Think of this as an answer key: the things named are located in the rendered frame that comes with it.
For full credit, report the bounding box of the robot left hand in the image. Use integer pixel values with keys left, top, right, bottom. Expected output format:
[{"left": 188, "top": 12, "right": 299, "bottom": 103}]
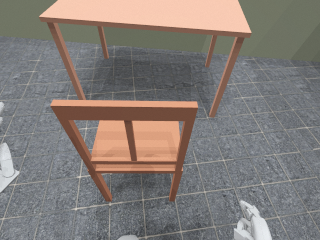
[{"left": 0, "top": 102, "right": 19, "bottom": 194}]

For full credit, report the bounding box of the robot right hand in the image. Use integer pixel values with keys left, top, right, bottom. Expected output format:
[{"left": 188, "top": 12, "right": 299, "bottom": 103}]
[{"left": 234, "top": 200, "right": 272, "bottom": 240}]

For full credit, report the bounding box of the chair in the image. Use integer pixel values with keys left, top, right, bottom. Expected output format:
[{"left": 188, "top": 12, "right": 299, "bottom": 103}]
[{"left": 50, "top": 99, "right": 198, "bottom": 202}]

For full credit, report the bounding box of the table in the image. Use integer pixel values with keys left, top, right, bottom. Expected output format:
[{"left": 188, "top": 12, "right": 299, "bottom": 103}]
[{"left": 39, "top": 0, "right": 252, "bottom": 118}]

